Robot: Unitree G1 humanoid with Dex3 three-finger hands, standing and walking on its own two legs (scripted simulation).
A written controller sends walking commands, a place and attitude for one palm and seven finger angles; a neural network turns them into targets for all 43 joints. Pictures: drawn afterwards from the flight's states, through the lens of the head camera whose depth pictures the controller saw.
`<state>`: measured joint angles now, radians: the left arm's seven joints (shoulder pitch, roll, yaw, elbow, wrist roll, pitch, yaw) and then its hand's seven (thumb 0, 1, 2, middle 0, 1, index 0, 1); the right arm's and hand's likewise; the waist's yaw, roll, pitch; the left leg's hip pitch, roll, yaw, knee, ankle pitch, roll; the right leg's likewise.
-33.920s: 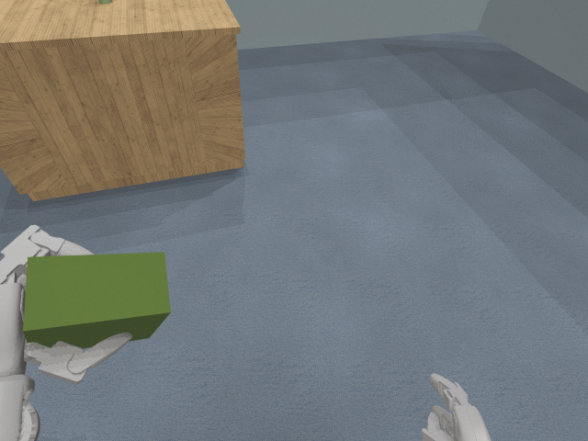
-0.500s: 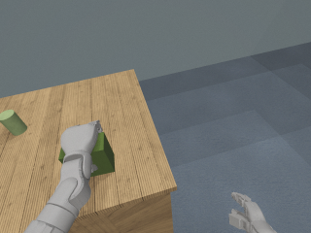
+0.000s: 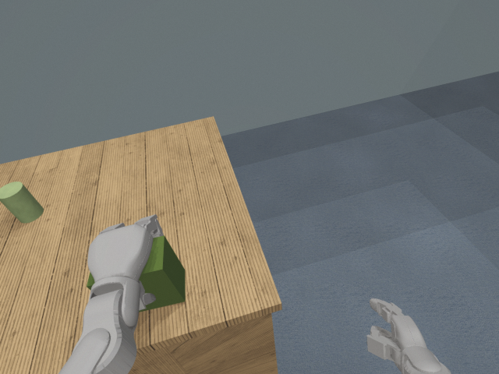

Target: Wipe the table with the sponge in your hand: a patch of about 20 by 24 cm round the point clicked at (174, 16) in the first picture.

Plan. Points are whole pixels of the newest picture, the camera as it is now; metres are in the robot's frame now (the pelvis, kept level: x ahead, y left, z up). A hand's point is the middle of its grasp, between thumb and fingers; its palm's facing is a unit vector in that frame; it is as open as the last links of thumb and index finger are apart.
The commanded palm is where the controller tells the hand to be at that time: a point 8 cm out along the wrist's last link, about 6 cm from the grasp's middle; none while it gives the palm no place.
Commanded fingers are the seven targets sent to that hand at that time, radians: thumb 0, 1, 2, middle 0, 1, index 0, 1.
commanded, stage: slide across to the third lane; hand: left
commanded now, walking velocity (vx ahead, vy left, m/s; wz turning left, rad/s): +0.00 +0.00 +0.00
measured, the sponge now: (146, 282) +0.26 +0.22 +0.02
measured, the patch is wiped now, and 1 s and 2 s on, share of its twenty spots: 0.85 0.95 1.00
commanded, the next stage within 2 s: wipe forward along the third lane in 0.56 s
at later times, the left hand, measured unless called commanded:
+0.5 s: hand (171, 259) +0.27 +0.17 +0.07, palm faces +0.02 -0.09 -1.00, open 10.5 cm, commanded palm +0.25 +0.15 +0.13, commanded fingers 0.00 0.10 1.30 -1.20 -1.60 -1.20 -1.60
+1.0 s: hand (185, 246) +0.30 +0.15 +0.07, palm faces -0.02 -0.06 -1.00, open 10.5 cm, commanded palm +0.29 +0.16 +0.11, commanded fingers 0.00 0.10 1.30 -1.20 -1.60 -1.20 -1.60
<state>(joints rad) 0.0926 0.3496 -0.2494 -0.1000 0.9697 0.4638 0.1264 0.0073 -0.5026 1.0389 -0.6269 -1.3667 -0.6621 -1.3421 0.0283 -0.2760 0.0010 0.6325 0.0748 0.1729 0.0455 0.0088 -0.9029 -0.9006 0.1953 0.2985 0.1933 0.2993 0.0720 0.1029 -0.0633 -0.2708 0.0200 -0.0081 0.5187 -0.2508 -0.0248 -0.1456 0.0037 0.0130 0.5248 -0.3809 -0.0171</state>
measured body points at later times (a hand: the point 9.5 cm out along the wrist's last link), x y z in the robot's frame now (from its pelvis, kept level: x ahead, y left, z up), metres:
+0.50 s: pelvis -0.02 +0.00 +0.00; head -0.04 -0.06 +0.45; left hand +0.27 +0.17 +0.12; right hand +0.22 -0.20 -0.10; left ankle +0.01 +0.14 -0.73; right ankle -0.06 -0.11 -0.73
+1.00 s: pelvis -0.03 -0.02 +0.00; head -0.06 -0.07 +0.45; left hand +0.30 +0.15 +0.12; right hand +0.19 -0.23 -0.11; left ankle +0.01 +0.14 -0.73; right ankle -0.06 -0.11 -0.73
